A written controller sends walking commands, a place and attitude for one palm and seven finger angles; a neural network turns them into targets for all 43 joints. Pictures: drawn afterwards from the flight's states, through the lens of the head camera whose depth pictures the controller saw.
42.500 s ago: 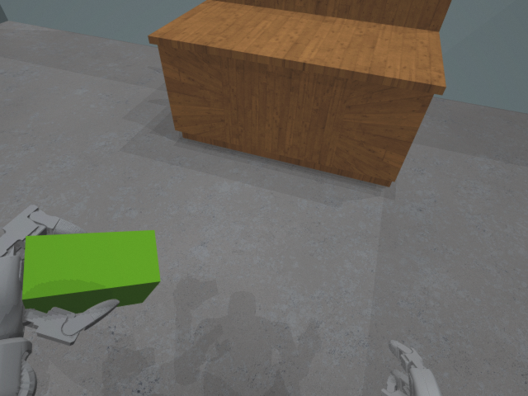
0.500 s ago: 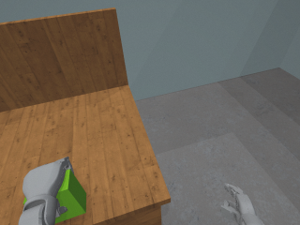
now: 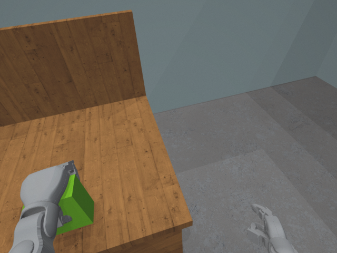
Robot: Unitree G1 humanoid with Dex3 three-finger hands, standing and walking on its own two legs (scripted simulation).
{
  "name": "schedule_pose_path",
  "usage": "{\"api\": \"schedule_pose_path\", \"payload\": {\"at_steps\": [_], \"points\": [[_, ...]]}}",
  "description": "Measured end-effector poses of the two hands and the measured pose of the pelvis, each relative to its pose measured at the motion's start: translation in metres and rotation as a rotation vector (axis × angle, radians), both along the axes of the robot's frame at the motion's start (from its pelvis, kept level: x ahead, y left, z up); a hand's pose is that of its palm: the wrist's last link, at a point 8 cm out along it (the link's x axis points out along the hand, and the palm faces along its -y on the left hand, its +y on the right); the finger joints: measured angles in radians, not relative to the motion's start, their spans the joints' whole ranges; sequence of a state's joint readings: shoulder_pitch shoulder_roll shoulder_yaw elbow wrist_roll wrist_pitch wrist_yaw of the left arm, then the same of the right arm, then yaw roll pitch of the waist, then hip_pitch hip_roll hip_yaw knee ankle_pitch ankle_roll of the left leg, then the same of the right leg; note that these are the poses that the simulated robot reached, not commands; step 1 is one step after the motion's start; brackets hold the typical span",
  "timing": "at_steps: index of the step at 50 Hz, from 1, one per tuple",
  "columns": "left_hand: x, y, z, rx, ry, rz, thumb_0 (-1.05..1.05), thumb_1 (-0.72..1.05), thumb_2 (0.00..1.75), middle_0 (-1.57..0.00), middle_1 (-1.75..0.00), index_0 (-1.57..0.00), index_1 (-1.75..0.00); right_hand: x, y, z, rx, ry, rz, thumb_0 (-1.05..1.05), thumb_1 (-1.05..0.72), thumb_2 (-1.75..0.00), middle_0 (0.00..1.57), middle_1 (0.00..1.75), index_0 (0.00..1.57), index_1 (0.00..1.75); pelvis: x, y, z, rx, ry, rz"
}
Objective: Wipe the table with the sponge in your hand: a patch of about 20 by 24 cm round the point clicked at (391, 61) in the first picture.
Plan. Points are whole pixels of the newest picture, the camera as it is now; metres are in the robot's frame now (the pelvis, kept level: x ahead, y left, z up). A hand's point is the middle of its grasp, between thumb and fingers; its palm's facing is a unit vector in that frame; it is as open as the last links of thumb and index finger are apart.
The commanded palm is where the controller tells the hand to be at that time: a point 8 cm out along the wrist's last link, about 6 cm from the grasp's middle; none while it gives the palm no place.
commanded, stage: lift the sponge slowly off the table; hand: left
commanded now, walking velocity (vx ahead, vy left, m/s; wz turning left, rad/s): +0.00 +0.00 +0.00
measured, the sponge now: (66, 210) +0.19 +0.30 +0.00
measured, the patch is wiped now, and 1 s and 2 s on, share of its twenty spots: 1.00 1.00 1.00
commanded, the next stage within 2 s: bring the sponge back beside the body in 0.36 s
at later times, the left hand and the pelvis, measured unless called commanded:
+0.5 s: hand (51, 198) +0.19 +0.30 +0.07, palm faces -0.01 -0.14 -0.99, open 10.3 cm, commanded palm +0.17 +0.29 +0.15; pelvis +0.01 +0.01 +0.00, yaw +0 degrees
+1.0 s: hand (53, 194) +0.19 +0.29 +0.09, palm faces +0.02 -0.13 -0.99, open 10.3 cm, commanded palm +0.16 +0.29 +0.16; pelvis +0.00 +0.00 +0.00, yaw +0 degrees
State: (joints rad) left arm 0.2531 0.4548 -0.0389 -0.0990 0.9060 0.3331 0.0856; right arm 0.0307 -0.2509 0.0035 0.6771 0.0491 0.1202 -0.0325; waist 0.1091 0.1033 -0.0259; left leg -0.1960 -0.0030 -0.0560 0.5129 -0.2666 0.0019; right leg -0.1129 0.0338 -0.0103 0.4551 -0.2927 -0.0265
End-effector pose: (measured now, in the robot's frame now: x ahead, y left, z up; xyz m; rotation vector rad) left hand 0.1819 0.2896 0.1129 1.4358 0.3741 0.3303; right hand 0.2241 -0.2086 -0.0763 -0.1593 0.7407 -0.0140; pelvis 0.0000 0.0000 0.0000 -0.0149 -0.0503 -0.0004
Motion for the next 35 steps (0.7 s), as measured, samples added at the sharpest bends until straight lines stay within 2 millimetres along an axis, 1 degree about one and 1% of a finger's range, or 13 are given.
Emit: {"api": "schedule_pose_path", "payload": {"at_steps": [7, 17, 23, 28, 35], "points": [[0.003, -0.004, 0.009, -0.014, -0.009, -0.024, 0.0, -0.53, 1.06, -0.7, -1.31, -0.72, -1.32, 0.002, 0.002, 0.001, 0.017, -0.005, -0.004, 0.01, -0.91, -0.9, 0.2, 0.3, 0.2, 0.3, 0.004, 0.003, 0.001, 0.002, 0.005, -0.008], [-0.008, 0.001, 0.019, -0.009, -0.031, -0.001, 0.0, -0.53, 1.06, -0.7, -1.31, -0.72, -1.32, 0.008, 0.004, 0.003, 0.015, -0.006, 0.008, 0.01, -0.91, -0.9, 0.2, 0.3, 0.2, 0.3, 0.008, 0.005, 0.001, 0.001, -0.004, -0.007], [-0.012, 0.01, 0.013, -0.021, 0.006, 0.035, 0.0, -0.53, 1.06, -0.7, -1.31, -0.72, -1.32, 0.011, 0.007, 0.006, 0.006, -0.011, 0.021, 0.01, -0.91, -0.9, 0.2, 0.3, 0.2, 0.3, 0.006, 0.005, 0.002, 0.0, -0.006, -0.003], [-0.011, 0.006, 0.011, -0.031, 0.013, 0.0, 0.0, -0.53, 1.06, -0.7, -1.31, -0.72, -1.32, 0.012, 0.009, 0.008, -0.008, -0.021, 0.03, 0.01, -0.91, -0.9, 0.2, 0.3, 0.2, 0.3, 0.004, 0.005, 0.002, -0.002, -0.008, 0.001], [-0.007, 0.001, 0.027, 0.003, -0.054, -0.042, 0.0, -0.53, 1.06, -0.7, -1.3, -0.72, -1.32, 0.009, 0.013, 0.008, 0.009, -0.025, 0.026, 0.01, -0.91, -0.9, 0.2, 0.3, 0.2, 0.3, 0.003, 0.007, 0.002, -0.003, -0.014, -0.003]]}}
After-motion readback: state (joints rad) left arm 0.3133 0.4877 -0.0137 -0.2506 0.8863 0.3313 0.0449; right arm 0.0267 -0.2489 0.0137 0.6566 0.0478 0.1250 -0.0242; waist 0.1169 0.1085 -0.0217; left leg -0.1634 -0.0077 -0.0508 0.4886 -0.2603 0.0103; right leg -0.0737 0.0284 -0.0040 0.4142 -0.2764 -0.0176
